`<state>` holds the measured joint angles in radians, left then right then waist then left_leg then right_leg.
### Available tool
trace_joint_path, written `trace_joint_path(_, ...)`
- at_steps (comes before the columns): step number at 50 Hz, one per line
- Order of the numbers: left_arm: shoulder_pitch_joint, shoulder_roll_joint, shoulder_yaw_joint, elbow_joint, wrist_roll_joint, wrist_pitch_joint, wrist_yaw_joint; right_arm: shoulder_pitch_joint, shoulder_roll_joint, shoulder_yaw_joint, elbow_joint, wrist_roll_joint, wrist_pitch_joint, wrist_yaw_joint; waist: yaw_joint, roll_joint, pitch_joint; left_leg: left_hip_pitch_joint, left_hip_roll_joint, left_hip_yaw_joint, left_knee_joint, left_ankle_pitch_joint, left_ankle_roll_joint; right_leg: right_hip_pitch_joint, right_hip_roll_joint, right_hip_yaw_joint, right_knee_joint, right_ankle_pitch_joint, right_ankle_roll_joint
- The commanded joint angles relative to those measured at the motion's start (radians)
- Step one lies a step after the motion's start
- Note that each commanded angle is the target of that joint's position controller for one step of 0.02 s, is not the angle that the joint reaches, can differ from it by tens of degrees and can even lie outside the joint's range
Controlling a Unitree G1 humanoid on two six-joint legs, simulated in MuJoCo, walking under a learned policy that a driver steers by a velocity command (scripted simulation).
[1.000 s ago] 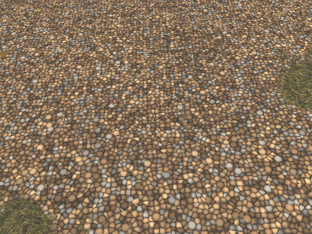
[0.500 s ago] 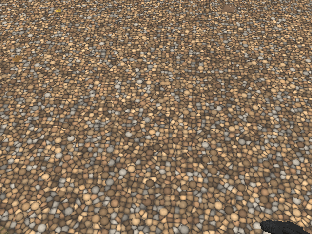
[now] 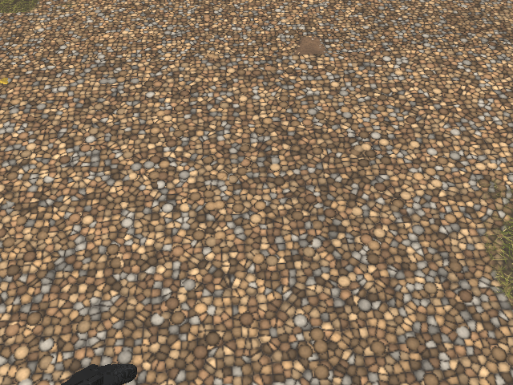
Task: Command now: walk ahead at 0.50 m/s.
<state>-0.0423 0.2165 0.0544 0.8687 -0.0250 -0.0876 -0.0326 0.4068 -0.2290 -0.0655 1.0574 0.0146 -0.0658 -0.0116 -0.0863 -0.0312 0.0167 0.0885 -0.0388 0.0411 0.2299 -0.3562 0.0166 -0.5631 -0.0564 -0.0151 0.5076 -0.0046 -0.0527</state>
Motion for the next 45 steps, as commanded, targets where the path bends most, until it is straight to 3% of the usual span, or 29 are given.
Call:
trace_joint_path(1, 0.123, 0.161, 0.052, -0.015, 0.003, -0.020, -0.002, -0.025, -0.166, -0.032, -0.037, 0.003, 0.007, -0.006, 0.149, 0.118, -0.069, -0.020, 0.253, -0.078, 0.237, 0.860, 0.122, 0.248, 0.056, -0.043, -0.038, -0.054, -0.057)
trace_joint_path(2, 0.322, 0.219, 0.075, 0.039, 0.014, -0.020, 0.005, -0.040, -0.138, -0.020, -0.058, -0.007, 0.007, -0.004, 0.222, 0.079, -0.206, -0.194, 0.200, -0.041, 0.487, 0.751, 0.091, 0.564, -0.029, 0.048, 0.018, 0.001, -0.108)
trace_joint_path(3, 0.469, 0.316, 0.098, 0.068, 0.028, -0.014, 0.010, 0.064, -0.034, 0.013, -0.072, -0.012, -0.012, 0.006, 0.206, -0.148, -0.371, -0.617, 0.033, 0.009, 0.899, 0.296, 0.008, 0.983, -0.289, 0.484, -0.028, -0.119, -0.269)
trace_joint_path(4, 0.481, 0.250, 0.072, 0.074, 0.019, -0.008, 0.009, 0.050, -0.048, 0.014, -0.060, -0.001, -0.040, 0.015, 0.208, -0.204, -0.435, -0.762, -0.012, -0.130, 1.064, -0.212, 0.013, 1.025, -0.347, 0.738, -0.177, -0.202, -0.299)
trace_joint_path(5, 0.385, 0.196, 0.054, 0.059, 0.011, -0.010, 0.010, -0.042, -0.126, -0.008, -0.084, 0.025, -0.055, 0.018, 0.197, -0.150, -0.284, -0.856, 0.052, -0.153, 1.133, -0.173, 0.032, 0.901, -0.311, 0.607, -0.193, -0.245, -0.243)
trace_joint_path(6, 0.290, 0.161, 0.042, 0.032, 0.014, -0.012, 0.012, -0.112, -0.138, -0.010, -0.101, 0.032, -0.059, 0.013, 0.170, -0.077, -0.178, -0.851, 0.107, -0.121, 1.102, -0.079, 0.042, 0.737, -0.272, 0.468, -0.218, -0.198, -0.208)
trace_joint_path(7, 0.223, 0.131, 0.031, 0.025, 0.022, -0.015, 0.008, -0.147, -0.131, -0.017, -0.105, 0.022, -0.054, 0.004, 0.137, -0.023, -0.098, -0.809, 0.143, -0.101, 1.032, -0.008, 0.039, 0.577, -0.233, 0.368, -0.257, -0.127, -0.189)
trace_joint_path(8, 0.191, 0.106, 0.023, 0.025, 0.031, -0.021, 0.004, -0.136, -0.119, -0.024, -0.102, 0.011, -0.040, -0.003, 0.099, -0.035, -0.068, -0.740, 0.175, -0.108, 0.971, 0.038, 0.041, 0.472, -0.198, 0.300, -0.290, -0.088, -0.169)
trace_joint_path(9, 0.187, 0.096, 0.020, 0.031, 0.034, -0.022, 0.001, -0.112, -0.093, -0.023, -0.097, 0.008, -0.026, -0.005, 0.078, -0.050, -0.060, -0.688, 0.184, -0.108, 0.938, 0.060, 0.039, 0.412, -0.181, 0.267, -0.319, -0.087, -0.166)
trace_joint_path(11, 0.220, 0.121, 0.025, 0.049, 0.031, -0.025, 0.006, -0.112, -0.066, -0.022, -0.100, 0.004, -0.009, -0.007, 0.066, -0.051, -0.038, -0.683, 0.192, -0.096, 0.873, 0.102, 0.029, 0.364, -0.171, 0.220, -0.362, -0.059, -0.181)
trace_joint_path(13, 0.256, 0.155, 0.031, 0.063, 0.032, -0.026, 0.020, -0.186, -0.082, -0.027, -0.127, -0.003, -0.005, -0.009, 0.073, -0.033, -0.008, -0.751, 0.198, -0.096, 0.767, 0.200, 0.011, 0.373, -0.172, 0.192, -0.389, -0.031, -0.186)
trace_joint_path(15, 0.289, 0.161, 0.031, 0.074, 0.029, -0.022, 0.032, -0.255, -0.081, -0.028, -0.149, -0.010, -0.007, -0.004, 0.088, -0.027, 0.006, -0.785, 0.194, -0.093, 0.649, 0.315, -0.001, 0.397, -0.160, 0.157, -0.398, -0.002, -0.172)
trace_joint_path(18, 0.333, 0.165, 0.029, 0.090, 0.021, -0.018, 0.040, -0.354, -0.064, -0.020, -0.175, -0.006, -0.012, 0.007, 0.115, -0.033, 0.026, -0.750, 0.164, -0.066, 0.479, 0.448, -0.004, 0.407, -0.131, 0.095, -0.403, 0.002, -0.145)
trace_joint_path(24, 0.436, 0.183, 0.038, 0.144, 0.008, 0.000, 0.045, -0.516, -0.069, -0.003, -0.235, 0.006, -0.020, 0.036, 0.161, -0.025, 0.077, -0.772, 0.132, -0.052, 0.316, 0.398, 0.014, 0.574, -0.191, 0.089, -0.343, 0.006, -0.139)
trace_joint_path(27, 0.419, 0.204, 0.048, 0.148, 0.005, 0.014, 0.049, -0.472, -0.105, -0.012, -0.239, 0.009, -0.030, 0.048, 0.115, -0.051, 0.044, -0.664, 0.100, -0.028, 0.274, 0.285, 0.051, 0.629, -0.217, 0.092, -0.251, 0.185, -0.113)
trace_joint_path(28, 0.393, 0.208, 0.049, 0.142, 0.003, 0.019, 0.050, -0.391, -0.130, -0.025, -0.217, 0.006, -0.033, 0.047, 0.065, -0.059, -0.006, -0.533, 0.065, 0.004, 0.253, 0.276, 0.070, 0.621, -0.196, 0.068, -0.159, 0.355, -0.096)
trace_joint_path(29, 0.382, 0.184, 0.040, 0.135, 0.004, 0.023, 0.050, -0.225, -0.175, -0.051, -0.162, 0.002, -0.033, 0.041, -0.006, -0.040, -0.106, -0.305, 0.043, 0.019, 0.251, 0.294, 0.098, 0.564, -0.142, 0.027, 0.025, 0.449, -0.070)
trace_joint_path(30, 0.389, 0.151, 0.024, 0.111, 0.021, 0.022, 0.050, -0.033, -0.254, -0.073, -0.121, -0.010, -0.032, 0.031, -0.063, 0.069, -0.258, 0.013, 0.221, -0.185, 0.279, 0.318, 0.164, 0.353, -0.078, -0.023, 0.342, 0.203, -0.032)
trace_joint_path(31, 0.503, 0.018, -0.014, 0.104, 0.023, -0.003, 0.037, 0.024, -0.317, -0.083, -0.098, -0.009, -0.026, 0.035, 0.005, 0.337, -0.375, 0.330, 0.436, -0.659, 0.156, 0.156, 0.329, -0.047, 0.116, -0.009, 0.681, -0.480, 0.034)
trace_joint_path(32, 0.442, 0.117, 0.007, 0.112, 0.000, -0.027, 0.031, 0.019, -0.222, -0.054, -0.104, -0.001, -0.026, 0.036, -0.029, 0.252, -0.365, 0.315, 0.419, -0.736, 0.080, 0.027, 0.309, -0.163, 0.078, 0.128, 0.812, -0.576, 0.019)
trace_joint_path(33, 0.346, 0.168, 0.021, 0.082, -0.023, -0.042, 0.028, -0.074, -0.177, -0.041, -0.123, -0.001, -0.029, 0.032, -0.019, 0.206, -0.226, 0.193, 0.386, -0.587, 0.067, 0.052, 0.262, -0.233, 0.024, 0.114, 0.832, -0.497, 0.000)
trace_joint_path(34, 0.293, 0.167, 0.022, 0.072, -0.022, -0.044, 0.034, -0.155, -0.151, -0.030, -0.145, -0.008, -0.032, 0.032, 0.010, 0.121, -0.152, 0.047, 0.348, -0.469, 0.043, 0.136, 0.235, -0.200, -0.030, 0.085, 0.792, -0.400, -0.003)
trace_joint_path(35, 0.269, 0.161, 0.029, 0.070, -0.007, -0.038, 0.041, -0.208, -0.122, -0.022, -0.152, -0.018, -0.035, 0.035, 0.039, 0.091, -0.091, -0.088, 0.316, -0.389, 0.013, 0.219, 0.222, -0.154, -0.061, 0.077, 0.727, -0.339, 0.001)
trace_joint_path(36, 0.287, 0.147, 0.034, 0.073, 0.000, -0.025, 0.044, -0.228, -0.095, -0.012, -0.151, -0.028, -0.038, 0.037, 0.074, 0.104, -0.075, -0.168, 0.289, -0.333, -0.016, 0.261, 0.210, -0.089, -0.086, 0.085, 0.686, -0.299, 0.000)
trace_joint_path(38, 0.309, 0.104, 0.031, 0.075, 0.003, -0.002, 0.046, -0.208, -0.102, -0.012, -0.136, -0.023, -0.042, 0.038, 0.098, 0.111, -0.057, -0.235, 0.275, -0.280, -0.063, 0.294, 0.217, -0.045, -0.099, 0.079, 0.615, -0.277, 0.007)
trace_joint_path(41, 0.220, 0.104, 0.033, 0.041, 0.015, 0.011, 0.050, -0.158, -0.150, -0.022, -0.117, -0.019, -0.043, 0.019, 0.089, 0.082, -0.010, -0.243, 0.276, -0.227, -0.108, 0.346, 0.227, -0.123, -0.105, 0.070, 0.468, -0.158, 0.036)
trace_joint_path(45, 0.097, 0.087, 0.026, 0.005, 0.016, 0.007, 0.038, -0.105, -0.152, -0.019, -0.100, -0.012, -0.036, 0.005, 0.060, 0.089, 0.018, -0.226, 0.231, -0.133, -0.121, 0.383, 0.189, -0.119, -0.078, 0.044, 0.237, 0.054, 0.048)
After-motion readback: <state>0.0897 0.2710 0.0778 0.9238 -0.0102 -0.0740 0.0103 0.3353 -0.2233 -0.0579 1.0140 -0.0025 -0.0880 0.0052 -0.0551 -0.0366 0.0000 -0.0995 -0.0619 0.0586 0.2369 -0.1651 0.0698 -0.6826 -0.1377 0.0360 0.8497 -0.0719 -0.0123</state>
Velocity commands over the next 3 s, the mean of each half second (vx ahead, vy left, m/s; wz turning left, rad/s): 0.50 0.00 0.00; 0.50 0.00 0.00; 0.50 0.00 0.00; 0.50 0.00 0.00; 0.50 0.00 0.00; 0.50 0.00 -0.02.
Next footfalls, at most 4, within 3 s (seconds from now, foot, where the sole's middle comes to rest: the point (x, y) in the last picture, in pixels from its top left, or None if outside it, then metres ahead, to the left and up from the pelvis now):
0.04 right None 0.20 -0.12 -0.77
0.60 left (202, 377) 0.50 0.12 -0.77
1.14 right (281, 262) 0.81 -0.11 -0.77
1.70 left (198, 187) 1.12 0.13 -0.77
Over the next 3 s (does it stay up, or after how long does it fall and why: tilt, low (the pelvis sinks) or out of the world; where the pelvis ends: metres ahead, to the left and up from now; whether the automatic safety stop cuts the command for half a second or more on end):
stays up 1.68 0.04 0.00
